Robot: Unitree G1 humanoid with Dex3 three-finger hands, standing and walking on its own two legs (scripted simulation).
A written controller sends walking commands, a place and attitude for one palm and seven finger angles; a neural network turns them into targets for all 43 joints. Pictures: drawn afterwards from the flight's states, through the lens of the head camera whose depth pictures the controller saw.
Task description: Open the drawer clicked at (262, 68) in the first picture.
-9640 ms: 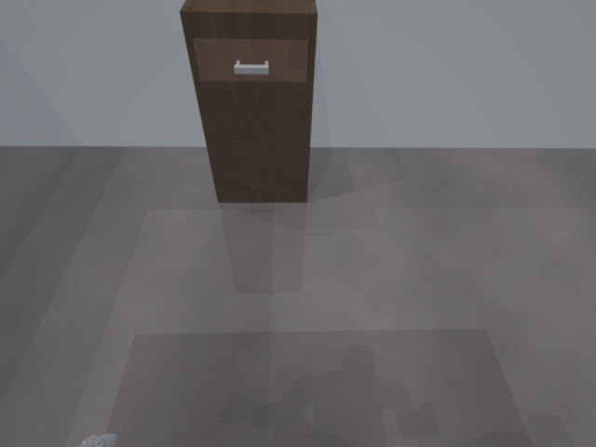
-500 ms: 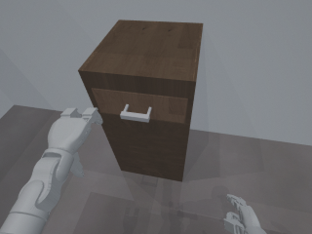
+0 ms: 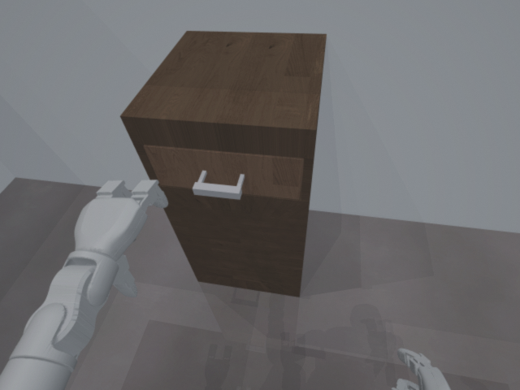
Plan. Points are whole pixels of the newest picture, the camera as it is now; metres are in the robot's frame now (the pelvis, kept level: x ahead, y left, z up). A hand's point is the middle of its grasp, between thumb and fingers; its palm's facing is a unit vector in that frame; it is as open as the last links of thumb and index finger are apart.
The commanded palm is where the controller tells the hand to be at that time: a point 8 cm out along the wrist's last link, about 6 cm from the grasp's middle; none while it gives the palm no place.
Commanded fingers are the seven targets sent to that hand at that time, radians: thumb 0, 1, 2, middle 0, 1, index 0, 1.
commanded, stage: move the hooked fingers above the handle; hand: left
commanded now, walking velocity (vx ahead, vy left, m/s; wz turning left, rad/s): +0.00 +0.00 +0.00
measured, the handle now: (219, 183) +0.56 +0.18 -0.08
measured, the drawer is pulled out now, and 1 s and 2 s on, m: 0.00 0.00 0.00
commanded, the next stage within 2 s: none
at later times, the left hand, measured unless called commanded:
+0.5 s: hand (165, 212) +0.38 +0.22 +0.04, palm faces -0.03 -0.08 -1.00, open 13.8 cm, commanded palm +0.36 +0.22 +0.10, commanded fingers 0.00 -0.50 0.30 -0.30 -1.20 -0.30 -1.20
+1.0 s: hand (191, 197) +0.44 +0.20 +0.01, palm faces -0.05 -0.05 -1.00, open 13.8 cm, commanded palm +0.43 +0.20 +0.06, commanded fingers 0.00 -0.50 0.30 -0.30 -1.20 -0.30 -1.20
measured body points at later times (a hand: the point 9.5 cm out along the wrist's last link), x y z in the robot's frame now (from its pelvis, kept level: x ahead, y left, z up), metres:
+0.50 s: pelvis +0.00 -0.01 -0.01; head +0.05 -0.02 +0.44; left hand +0.38 +0.22 +0.09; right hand +0.13 -0.26 -0.14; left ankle +0.02 +0.10 -0.73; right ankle +0.00 -0.11 -0.73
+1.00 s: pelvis +0.02 +0.00 -0.02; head +0.08 -0.01 +0.43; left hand +0.44 +0.20 +0.06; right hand +0.08 -0.27 -0.15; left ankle +0.02 +0.10 -0.73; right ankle +0.00 -0.11 -0.73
